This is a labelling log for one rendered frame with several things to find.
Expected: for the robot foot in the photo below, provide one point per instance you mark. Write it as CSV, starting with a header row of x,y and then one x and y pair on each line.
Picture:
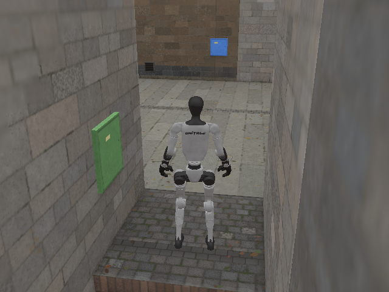
x,y
178,243
210,245

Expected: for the right robot upper arm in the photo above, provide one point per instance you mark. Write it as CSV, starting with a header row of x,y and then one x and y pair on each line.
x,y
214,129

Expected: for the left robot upper arm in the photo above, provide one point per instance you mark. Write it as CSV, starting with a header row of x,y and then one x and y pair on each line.
x,y
175,129

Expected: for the robot right hand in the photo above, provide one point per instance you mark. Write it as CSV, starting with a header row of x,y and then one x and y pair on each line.
x,y
228,170

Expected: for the robot left foot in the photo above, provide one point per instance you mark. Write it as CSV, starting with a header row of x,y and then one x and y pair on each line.
x,y
178,243

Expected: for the robot right foot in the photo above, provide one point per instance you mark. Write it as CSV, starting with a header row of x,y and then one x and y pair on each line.
x,y
210,245

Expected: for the robot left hand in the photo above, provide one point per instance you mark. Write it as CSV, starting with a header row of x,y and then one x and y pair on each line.
x,y
161,170

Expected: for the robot left forearm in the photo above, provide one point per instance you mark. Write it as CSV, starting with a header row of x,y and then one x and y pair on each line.
x,y
166,159

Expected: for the robot right forearm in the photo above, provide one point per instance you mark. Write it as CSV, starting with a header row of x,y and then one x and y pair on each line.
x,y
224,159

